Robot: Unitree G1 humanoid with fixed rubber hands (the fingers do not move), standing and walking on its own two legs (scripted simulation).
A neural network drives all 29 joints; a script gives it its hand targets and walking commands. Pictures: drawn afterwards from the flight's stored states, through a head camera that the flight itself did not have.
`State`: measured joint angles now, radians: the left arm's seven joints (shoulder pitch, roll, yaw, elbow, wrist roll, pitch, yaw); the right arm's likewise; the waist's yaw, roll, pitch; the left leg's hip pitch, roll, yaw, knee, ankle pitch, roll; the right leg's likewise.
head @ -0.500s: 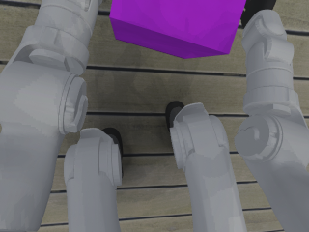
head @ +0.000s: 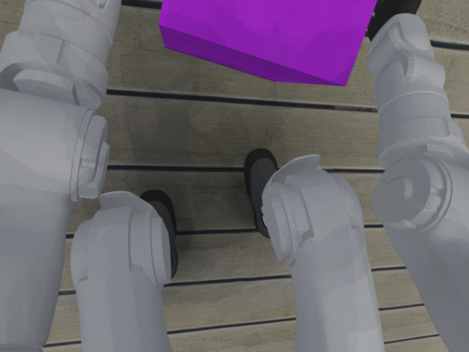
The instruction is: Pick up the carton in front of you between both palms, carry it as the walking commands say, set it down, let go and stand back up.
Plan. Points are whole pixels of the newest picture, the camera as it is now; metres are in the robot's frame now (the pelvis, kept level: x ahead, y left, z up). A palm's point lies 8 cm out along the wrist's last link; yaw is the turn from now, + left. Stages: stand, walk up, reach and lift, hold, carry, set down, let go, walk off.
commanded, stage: set down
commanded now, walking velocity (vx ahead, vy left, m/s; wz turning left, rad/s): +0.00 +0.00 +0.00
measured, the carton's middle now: out of the picture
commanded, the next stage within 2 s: let go in 1.22 s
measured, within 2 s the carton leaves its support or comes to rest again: neither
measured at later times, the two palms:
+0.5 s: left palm out of the picture +0.63 +0.04 -0.07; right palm out of the picture +0.49 -0.30 -0.08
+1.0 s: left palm out of the picture +0.64 +0.06 +0.07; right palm out of the picture +0.49 -0.30 +0.07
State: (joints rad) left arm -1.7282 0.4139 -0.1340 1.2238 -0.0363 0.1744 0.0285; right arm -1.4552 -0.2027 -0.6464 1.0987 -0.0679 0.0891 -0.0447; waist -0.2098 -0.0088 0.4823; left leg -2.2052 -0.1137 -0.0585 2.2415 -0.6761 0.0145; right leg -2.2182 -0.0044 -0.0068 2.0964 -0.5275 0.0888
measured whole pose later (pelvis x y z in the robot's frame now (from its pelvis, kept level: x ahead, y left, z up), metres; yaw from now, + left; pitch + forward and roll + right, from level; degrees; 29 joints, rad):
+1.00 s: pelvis +0.01 -0.01 +0.16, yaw +0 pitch +49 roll -2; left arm -1.55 0.48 0.01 1.05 0.01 0.34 -0.05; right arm -1.18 -0.14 -0.44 0.66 0.10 0.30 -0.13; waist -0.25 0.06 0.03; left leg -1.92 -0.06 -0.04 1.59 -0.53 0.00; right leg -1.97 0.02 0.01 1.48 -0.37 0.03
